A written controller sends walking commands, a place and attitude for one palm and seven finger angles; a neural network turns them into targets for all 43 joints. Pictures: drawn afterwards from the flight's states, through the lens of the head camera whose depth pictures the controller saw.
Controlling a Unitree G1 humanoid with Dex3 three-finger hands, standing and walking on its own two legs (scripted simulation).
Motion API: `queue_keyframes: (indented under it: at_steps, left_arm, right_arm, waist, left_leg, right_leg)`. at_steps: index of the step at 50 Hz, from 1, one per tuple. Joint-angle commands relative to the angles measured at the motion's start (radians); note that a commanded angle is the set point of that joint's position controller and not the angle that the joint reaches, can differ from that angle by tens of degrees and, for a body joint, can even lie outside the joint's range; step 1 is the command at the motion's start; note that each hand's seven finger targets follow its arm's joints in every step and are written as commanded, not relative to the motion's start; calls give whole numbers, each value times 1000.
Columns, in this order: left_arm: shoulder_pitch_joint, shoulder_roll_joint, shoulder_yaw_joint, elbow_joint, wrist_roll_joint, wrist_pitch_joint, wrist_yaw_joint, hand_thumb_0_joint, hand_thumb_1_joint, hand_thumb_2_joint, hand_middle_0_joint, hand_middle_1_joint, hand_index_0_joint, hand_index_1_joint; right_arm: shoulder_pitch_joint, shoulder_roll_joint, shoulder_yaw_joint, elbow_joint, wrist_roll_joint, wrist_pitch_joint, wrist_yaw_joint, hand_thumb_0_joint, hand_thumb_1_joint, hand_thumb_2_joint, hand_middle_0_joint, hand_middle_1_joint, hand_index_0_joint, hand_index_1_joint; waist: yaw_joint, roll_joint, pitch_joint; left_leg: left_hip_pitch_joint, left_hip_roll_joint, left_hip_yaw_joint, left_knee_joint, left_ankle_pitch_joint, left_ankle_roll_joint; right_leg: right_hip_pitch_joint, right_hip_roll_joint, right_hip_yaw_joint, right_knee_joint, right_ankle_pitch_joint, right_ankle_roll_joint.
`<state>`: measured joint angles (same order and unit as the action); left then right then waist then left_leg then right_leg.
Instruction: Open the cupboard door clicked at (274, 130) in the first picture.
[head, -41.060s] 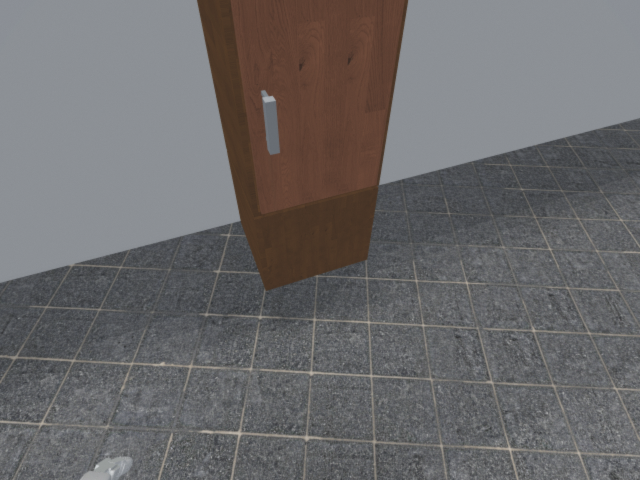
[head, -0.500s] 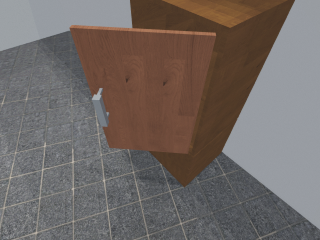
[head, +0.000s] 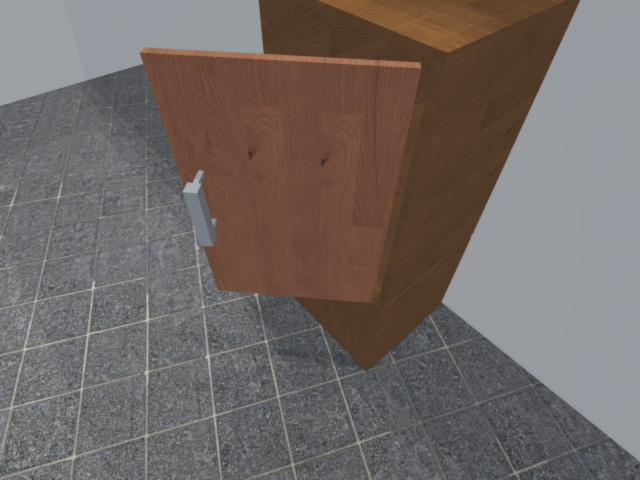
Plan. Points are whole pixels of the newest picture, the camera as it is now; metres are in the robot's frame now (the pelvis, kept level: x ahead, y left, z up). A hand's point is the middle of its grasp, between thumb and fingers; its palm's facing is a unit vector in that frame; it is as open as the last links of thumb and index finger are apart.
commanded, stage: look again from close up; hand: left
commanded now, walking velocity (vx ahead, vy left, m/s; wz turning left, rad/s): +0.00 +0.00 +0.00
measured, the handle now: (204, 208) +0.57 +0.26 -0.03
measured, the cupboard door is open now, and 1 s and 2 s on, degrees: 44 44 44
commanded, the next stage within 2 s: shuffle to correct the standing spot in 0.58 s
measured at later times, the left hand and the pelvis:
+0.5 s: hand out of the picture +0.06 +0.30 -0.16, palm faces +0.02 -0.95 -0.30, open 7.4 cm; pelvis -0.02 +0.07 +0.00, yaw +0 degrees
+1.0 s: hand out of the picture -0.02 +0.26 -0.19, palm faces -0.01 -0.99 -0.16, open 7.4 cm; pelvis +0.01 +0.09 -0.01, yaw -1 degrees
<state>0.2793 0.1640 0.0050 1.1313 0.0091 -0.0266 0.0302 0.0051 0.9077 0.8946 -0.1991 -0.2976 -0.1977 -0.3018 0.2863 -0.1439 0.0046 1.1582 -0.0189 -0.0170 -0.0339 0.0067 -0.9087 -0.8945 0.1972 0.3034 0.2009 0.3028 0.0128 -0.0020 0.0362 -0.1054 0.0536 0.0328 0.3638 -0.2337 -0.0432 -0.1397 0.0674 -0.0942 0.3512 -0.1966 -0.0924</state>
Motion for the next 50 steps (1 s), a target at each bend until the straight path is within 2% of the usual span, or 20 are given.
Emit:
queue_keyframes:
  at_steps: [1, 2, 3, 4, 5, 6, 8, 11, 12, 14, 17, 21, 24, 34, 37, 39, 41, 44, 47, 50]
  left_arm:
    - [43, 126, 24, -31, -2, -13, 7, 0, 900, 900, -200, -300, -200, -300]
    - [68, 277, 19, -114, 23, -26, 23, 0, 900, 900, -200, -300, -200, -300]
    - [78, 241, 50, -106, 3, -32, 26, 0, 900, 900, -200, -300, -200, -300]
    - [54, 249, 60, -110, 7, -36, 26, 0, 900, 900, -200, -300, -200, -300]
    - [51, 244, 54, -128, 6, -34, 24, 0, 900, 900, -200, -300, -200, -300]
    - [39, 233, 57, -141, 11, -31, 21, 0, 900, 900, -200, -300, -200, -300]
    - [8, 226, 59, -151, 15, -29, 20, 0, 900, 900, -200, -300, -200, -300]
    - [-55, 238, 65, -181, 15, -26, 14, 0, 900, 900, -200, -300, -200, -300]
    - [-55, 225, 58, -182, 15, -21, 12, 0, 900, 900, -200, -300, -200, -300]
    - [-67, 237, 58, -186, 9, -15, 7, 0, 900, 900, -200, -300, -200, -300]
    - [-58, 241, 50, -179, 7, -12, -1, 0, 900, 900, -200, -300, -200, -300]
    - [-76, 263, 43, -169, 5, -9, -8, 0, 900, 900, -200, -300, -200, -300]
    - [-90, 263, 35, -170, 8, 0, -11, 0, 900, 900, -200, -300, -200, -300]
    - [-92, 270, 25, -153, 12, 6, -10, 0, 900, 900, -200, -300, -200, -300]
    - [-19, 154, -6, -110, 13, 26, -6, 0, 900, 900, -200, -300, -200, -300]
    - [-7, 152, -6, -108, 19, 34, -9, 0, 900, 900, -200, -300, -200, -300]
    - [9, 144, -5, -106, 24, 35, -13, 0, 900, 900, -200, -300, -200, -300]
    - [41, 123, -3, -104, 24, 29, -17, 0, 900, 900, -200, -300, -200, -300]
    - [98, 102, -6, -76, 13, 20, -4, 0, 900, 900, -200, -300, -200, -300]
    - [132, 94, -7, -50, 3, 12, 12, 0, 900, 900, -200, -300, -200, -300]
  right_arm:
    - [69, -99, -17, -18, 2, -9, -9, 0, -900, -900, 200, 300, 200, 300]
    - [0, -215, -36, -145, -6, -7, 0, 0, -900, -900, 200, 300, 200, 300]
    - [23, -181, -54, -157, 2, -19, -5, 0, -900, -900, 200, 300, 200, 300]
    - [20, -193, -66, -146, 1, -19, -11, 0, -900, -900, 200, 300, 200, 300]
    - [33, -182, -64, -153, 5, -16, -12, 0, -900, -900, 200, 300, 200, 300]
    - [30, -188, -70, -163, 5, -10, -10, 0, -900, -900, 200, 300, 200, 300]
    - [15, -195, -72, -182, 2, -5, 2, 0, -900, -900, 200, 300, 200, 300]
    - [18, -232, -78, -190, -1, -8, 6, 0, -900, -900, 200, 300, 200, 300]
    - [31, -206, -68, -179, -4, -8, 9, 0, -900, -900, 200, 300, 200, 300]
    - [20, -228, -64, -179, -6, -15, 12, 0, -900, -900, 200, 300, 200, 300]
    - [-46, -259, -54, -197, -6, -30, 10, 0, -900, -900, 200, 300, 200, 300]
    - [-99, -304, -50, -210, -5, -34, 10, 0, -900, -900, 200, 300, 200, 300]
    - [-115, -313, -46, -209, -4, -32, 14, 0, -900, -900, 200, 300, 200, 300]
    - [-149, -330, -45, -189, 1, -30, 17, 0, -900, -900, 200, 300, 200, 300]
    - [-90, -222, -18, -149, -3, -10, 19, 0, -900, -900, 200, 300, 200, 300]
    - [-79, -239, -24, -142, -4, 0, 18, 0, -900, -900, 200, 300, 200, 300]
    - [-68, -250, -32, -138, -4, 3, 15, 0, -900, -900, 200, 300, 200, 300]
    - [-40, -237, -35, -127, 1, -3, 8, 0, -900, -900, 200, 300, 200, 300]
    - [-16, -181, -23, -106, 8, -15, -3, 0, -900, -900, 200, 300, 200, 300]
    - [14, -153, -19, -77, 14, -23, -15, 0, -900, -900, 200, 300, 200, 300]
  waist:
    - [-5, -18, 37]
    - [-30, 29, 141]
    - [-15, 31, -37]
    - [-22, 60, -105]
    - [-16, 26, -148]
    - [-16, -16, -131]
    - [-19, -133, -50]
    - [-43, -105, 38]
    - [-44, -65, 38]
    - [-35, -5, 60]
    - [-2, 77, 10]
    - [3, 51, -29]
    - [3, 31, 0]
    - [-3, 6, -35]
    - [-9, 15, -21]
    - [-13, 41, 28]
    - [-14, 46, 70]
    - [-9, 37, 75]
    - [-1, 10, 47]
    - [-11, 5, -11]
  left_leg:
    - [-60, 46, -36, -41, 61, 48]
    - [-134, -9, -69, 95, 190, 62]
    - [-144, 11, -36, 126, 26, 59]
    - [-149, -4, -43, 149, -4, 62]
    - [-151, -7, -53, 179, -37, 64]
    - [-162, -6, -58, 205, -64, 67]
    - [-192, 2, -65, 229, -74, 81]
    - [-153, 20, -76, 175, -10, 89]
    - [-112, 18, -66, 130, 17, 88]
    - [-128, 29, -97, 61, 40, 93]
    - [-166, 67, -144, -13, 99, 106]
    - [-156, 76, -155, -46, 106, 107]
    - [-174, 78, -166, -84, 37, 106]
    - [-103, 76, -161, -98, 108, 97]
    - [-111, 78, -162, -136, -103, 87]
    - [-139, 97, -200, -184, -265, 96]
    - [-143, 121, -234, -206, -334, 115]
    - [-96, 137, -225, -158, -187, 140]
    - [-76, 85, -122, -43, 235, 112]
    - [-31, 60, -79, 15, 487, 81]
  right_leg:
    - [-11, -190, 189, -109, 57, 64]
    - [-26, -185, 193, -31, 354, 107]
    - [40, -263, 243, 6, 331, 97]
    - [85, -276, 269, 0, 364, 82]
    - [106, -287, 267, -19, 269, 60]
    - [61, -291, 290, -58, 114, 37]
    - [-5, -287, 288, -90, -9, 11]
    - [-145, -271, 271, -102, -153, -35]
    - [-169, -250, 240, -93, -170, -24]
    - [-160, -197, 197, -44, -138, 7]
    - [-42, -167, 147, 25, 14, 31]
    - [2, -173, 134, 37, 52, 45]
    - [-8, -170, 126, 33, 26, 55]
    - [-6, -183, 119, 22, 66, 72]
    - [-16, -168, 96, 34, -30, 92]
    - [-57, -146, 75, 72, -96, 91]
    - [-103, -131, 61, 104, -118, 90]
    - [-128, -133, 62, 108, -80, 84]
    - [-45, -159, 93, 69, 111, 79]
    - [23, -181, 109, 76, 348, 78]
